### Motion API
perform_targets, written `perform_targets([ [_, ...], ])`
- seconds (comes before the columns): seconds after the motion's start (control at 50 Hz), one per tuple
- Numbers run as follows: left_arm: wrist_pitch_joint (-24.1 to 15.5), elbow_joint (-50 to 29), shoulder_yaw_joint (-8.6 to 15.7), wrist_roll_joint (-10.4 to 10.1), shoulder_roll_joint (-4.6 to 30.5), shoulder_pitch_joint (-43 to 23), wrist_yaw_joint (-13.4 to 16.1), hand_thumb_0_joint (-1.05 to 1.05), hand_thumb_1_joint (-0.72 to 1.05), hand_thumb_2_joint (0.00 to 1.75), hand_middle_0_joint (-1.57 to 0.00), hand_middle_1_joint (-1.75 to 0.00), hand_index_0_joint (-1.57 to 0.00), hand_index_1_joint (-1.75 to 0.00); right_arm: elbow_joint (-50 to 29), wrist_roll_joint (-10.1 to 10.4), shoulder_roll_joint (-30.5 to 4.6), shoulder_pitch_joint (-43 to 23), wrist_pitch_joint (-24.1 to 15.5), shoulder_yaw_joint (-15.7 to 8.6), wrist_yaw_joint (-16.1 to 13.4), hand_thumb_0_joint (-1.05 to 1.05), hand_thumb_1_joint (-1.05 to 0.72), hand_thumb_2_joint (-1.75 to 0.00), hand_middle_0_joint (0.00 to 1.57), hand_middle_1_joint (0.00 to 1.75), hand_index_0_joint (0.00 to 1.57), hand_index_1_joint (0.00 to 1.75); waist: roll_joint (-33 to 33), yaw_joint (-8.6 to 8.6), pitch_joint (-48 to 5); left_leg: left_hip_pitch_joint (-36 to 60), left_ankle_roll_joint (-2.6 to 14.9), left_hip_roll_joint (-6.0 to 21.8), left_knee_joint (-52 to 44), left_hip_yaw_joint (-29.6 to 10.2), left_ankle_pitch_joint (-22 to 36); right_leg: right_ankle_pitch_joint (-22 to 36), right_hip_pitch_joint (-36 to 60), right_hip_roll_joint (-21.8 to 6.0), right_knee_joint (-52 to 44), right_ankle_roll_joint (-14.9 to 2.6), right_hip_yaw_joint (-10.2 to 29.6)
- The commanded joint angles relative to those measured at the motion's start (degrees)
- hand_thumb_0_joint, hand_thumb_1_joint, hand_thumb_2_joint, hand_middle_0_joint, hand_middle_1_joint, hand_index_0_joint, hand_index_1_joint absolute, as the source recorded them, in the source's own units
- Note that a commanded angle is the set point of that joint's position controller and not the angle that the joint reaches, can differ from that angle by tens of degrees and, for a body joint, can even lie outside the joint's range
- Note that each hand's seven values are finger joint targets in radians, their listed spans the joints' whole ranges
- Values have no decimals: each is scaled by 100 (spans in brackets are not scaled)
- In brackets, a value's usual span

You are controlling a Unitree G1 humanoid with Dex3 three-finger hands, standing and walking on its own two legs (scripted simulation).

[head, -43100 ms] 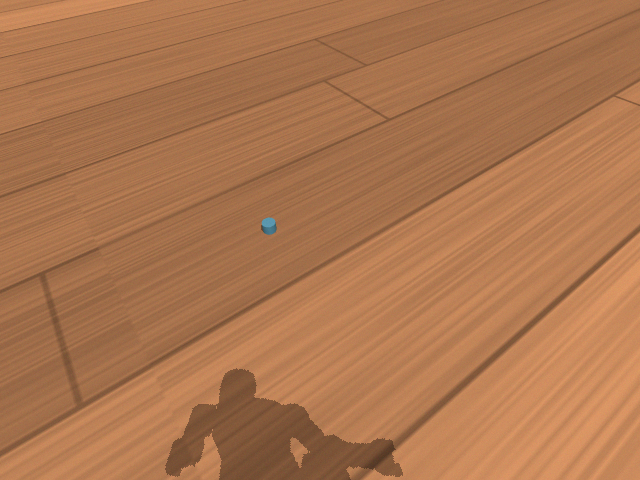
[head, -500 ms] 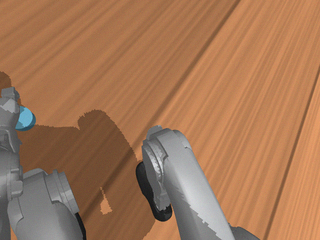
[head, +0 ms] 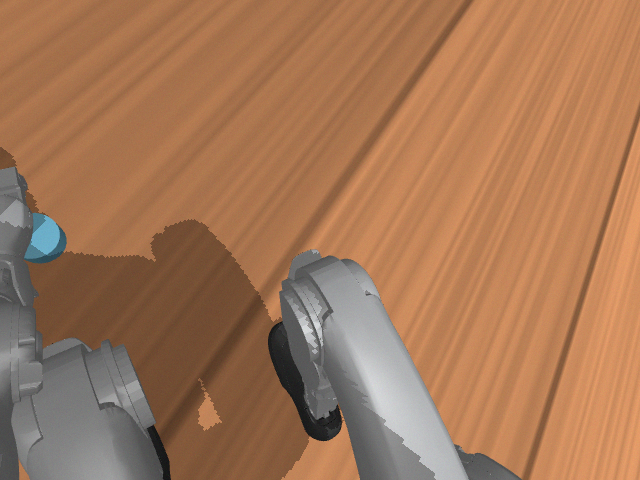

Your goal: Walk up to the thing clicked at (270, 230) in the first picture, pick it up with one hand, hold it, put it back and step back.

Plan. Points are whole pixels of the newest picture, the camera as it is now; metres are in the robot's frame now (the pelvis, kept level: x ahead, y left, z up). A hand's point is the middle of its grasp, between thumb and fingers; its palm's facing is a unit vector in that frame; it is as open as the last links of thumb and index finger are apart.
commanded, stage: withdraw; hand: left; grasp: from above
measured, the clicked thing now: (36, 238) +0.46 +0.21 -0.29
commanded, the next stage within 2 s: home in 0.92 s
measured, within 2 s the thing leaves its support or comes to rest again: neither
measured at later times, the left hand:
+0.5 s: hand out of the picture +0.46 +0.26 -0.10, palm faces -0.35 -0.05 -0.93, open 14.0 cm
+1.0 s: hand out of the picture +0.43 +0.25 -0.16, palm faces -0.40 -0.08 -0.91, open 13.4 cm
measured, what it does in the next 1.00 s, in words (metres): stands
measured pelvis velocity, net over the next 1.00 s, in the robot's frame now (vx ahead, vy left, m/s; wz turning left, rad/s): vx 0.00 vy -0.01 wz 0.12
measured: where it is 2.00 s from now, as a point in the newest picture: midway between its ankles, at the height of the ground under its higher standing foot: (241, 449)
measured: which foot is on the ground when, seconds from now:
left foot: down 0.00-1.00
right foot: down 0.00-1.00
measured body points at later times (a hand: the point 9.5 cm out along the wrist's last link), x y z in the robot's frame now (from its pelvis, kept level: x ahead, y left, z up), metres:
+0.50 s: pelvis +0.01 +0.00 +0.04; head +0.21 +0.06 +0.44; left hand +0.47 +0.26 -0.05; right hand +0.07 -0.27 -0.08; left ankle +0.06 +0.13 -0.27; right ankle +0.12 -0.13 -0.27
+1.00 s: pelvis +0.00 -0.01 +0.02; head +0.24 +0.05 +0.40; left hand +0.45 +0.25 -0.11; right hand +0.07 -0.29 -0.08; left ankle +0.06 +0.13 -0.27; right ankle +0.12 -0.13 -0.27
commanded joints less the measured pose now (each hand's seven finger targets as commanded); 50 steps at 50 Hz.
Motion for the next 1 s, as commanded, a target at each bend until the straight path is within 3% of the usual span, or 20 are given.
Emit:
perform_targets([
  [0.0,-41,-518,-73,-94,624,-1448,176,0,-55,101,-8,-104,-9,-104,72,8,-1741,1221,10,-461,-62,0,-91,-90,20,30,20,30,2098,-401,-3678,2228,275,114,-1552,744,925,1070,2334,219,-1260,-521,-785],
  [0.06,-41,-693,-46,-74,658,-1589,221,0,-54,100,-8,-104,-8,-103,82,18,-1690,1243,21,-452,-59,0,-91,-90,20,30,20,30,2267,-373,-3829,2433,243,118,-1548,743,1115,1289,2383,204,-1191,-519,-793],
  [0.14,92,-1301,302,-15,913,-1753,385,0,-55,101,-8,-103,-8,-103,170,36,-1682,1272,88,-633,-29,0,-91,-90,20,30,20,30,2927,-162,-4345,2873,165,131,-1766,737,1204,1348,2323,167,-1183,-592,-764],
  [0.18,218,-1696,282,-73,695,-1805,275,0,-56,101,-8,-102,-7,-103,177,71,-1657,1224,132,-802,33,0,-91,-91,20,30,20,30,3130,-142,-4555,3106,140,131,-1731,807,1369,1508,2225,132,-1106,-603,-735],
  [0.2,272,-2291,357,-82,733,-1841,228,0,-56,102,-8,-102,-7,-103,144,127,-1648,1246,178,-904,50,0,-91,-91,20,30,20,30,3435,47,-5049,3375,116,111,-1827,837,1540,1598,2229,112,-1111,-635,-719],
  [0.24,486,-2332,110,-258,238,-1345,28,0,-57,103,-8,-103,-7,-104,151,291,-1530,1023,322,-989,92,0,-91,-91,20,30,20,30,3475,265,-5123,3361,118,103,-1969,911,1473,1489,1994,115,-1118,-670,-657],
  [0.28,693,-2760,73,-323,201,-1402,-181,0,-56,103,-8,-103,-7,-105,162,499,-1508,998,540,-1151,50,0,-91,-91,20,30,20,30,3449,489,-5349,3175,163,89,-2166,970,1421,1457,1951,135,-1220,-701,-560],
  [0.32,928,-2800,-102,-443,-215,-1042,-462,0,-57,104,-9,-104,-7,-106,157,677,-1408,993,760,-1305,-3,0,-91,-91,20,30,20,30,3193,677,-5548,3139,194,83,-2365,1030,1406,1424,1946,156,-1315,-720,-490],
  [0.36,1105,-3031,-309,-529,-493,-1103,-798,0,-57,105,-9,-104,-7,-106,219,824,-1334,1160,978,-1439,-92,0,-91,-91,20,30,20,30,2674,649,-5468,2893,281,53,-2443,1138,1403,1472,2155,195,-1519,-698,-389],
  [0.38,1202,-2715,-490,-586,-843,-968,-984,0,-57,105,-10,-103,-7,-106,196,893,-1298,1183,1076,-1489,-155,0,-91,-91,20,30,20,30,2296,587,-5239,2699,321,45,-2509,1138,1246,1326,2093,181,-1667,-686,-346],
  [0.42,1245,-2814,-381,-699,-729,-1138,-1323,0,-56,105,-11,-103,-8,-106,367,893,-1252,1444,1251,-1622,-313,0,-92,-91,20,30,20,30,1900,503,-4983,2467,369,14,-2589,1126,1043,1103,2089,161,-1818,-676,-255],
  [0.46,1162,-2892,-904,-851,-1429,-1516,-1771,0,-51,101,-15,-99,-12,-102,257,900,-1049,1338,1387,-1610,-459,0,-91,-91,20,30,20,30,1357,331,-4718,2218,422,-13,-2593,1176,798,772,2187,164,-2066,-662,-140],
  [0.48,1116,-2648,-672,-891,-1207,-1408,-1918,0,-51,101,-15,-99,-12,-102,275,908,-1050,1411,1438,-1620,-564,0,-91,-91,20,30,20,30,1029,343,-4482,1982,457,-45,-2626,1150,613,548,2188,119,-2126,-643,-84],
  [0.52,931,-2656,-816,-875,-1158,-1484,-2244,0,-49,100,-16,-98,-13,-101,201,919,-905,1243,1505,-1490,-773,0,-91,-91,20,30,20,30,757,417,-4154,1804,475,-93,-2665,1135,166,-46,2137,100,-2283,-651,46],
  [0.58,629,-2626,-894,-688,-1052,-1560,-2466,0,-47,99,-15,-98,-14,-100,41,890,-923,1180,1581,-1434,-1044,0,-91,-91,20,30,20,30,649,461,-4009,1846,446,-160,-2732,1200,15,-269,2197,54,-2334,-663,99],
  [0.68,266,-2285,-751,-311,-662,-1485,-2100,0,-46,97,-17,-95,-15,-98,-245,832,-840,1059,1584,-1284,-1323,0,-91,-91,20,30,20,30,829,653,-4333,1912,428,-209,-2629,1390,334,-23,2456,11,-2193,-639,147],
  [0.76,66,-1869,-441,-16,-303,-1477,-1492,0,-40,92,-22,-90,-20,-92,-295,687,-858,1068,1470,-1170,-1415,0,-91,-90,20,30,20,30,867,683,-4562,1784,455,-174,-2366,1437,526,203,2485,-9,-2002,-573,161],
  [0.82,13,-2127,-192,131,-59,-1804,-1039,0,-41,91,-20,-91,-19,-91,-287,579,-906,1119,1346,-1184,-1387,0,-91,-90,20,30,20,30,1533,690,-4963,2282,394,-132,-2320,1441,763,520,2355,-51,-1768,-601,84],
  [0.9,53,-3177,138,17,191,-1879,-692,0,-46,94,-16,-93,-15,-94,-221,508,-961,1154,1296,-1396,-1326,0,-91,-90,20,30,20,30,2301,786,-5962,3114,299,-64,-2271,1463,1220,1007,2553,-92,-1648,-631,67],
  [0.98,292,-3564,26,-181,-68,-1949,-704,0,-35,97,-23,-82,-21,-82,-80,493,-932,1232,1315,-1564,-1209,0,-89,-89,20,30,20,30,2401,667,-6304,3299,312,-28,-2219,1475,1344,1272,2558,-90,-1654,-622,-7],
])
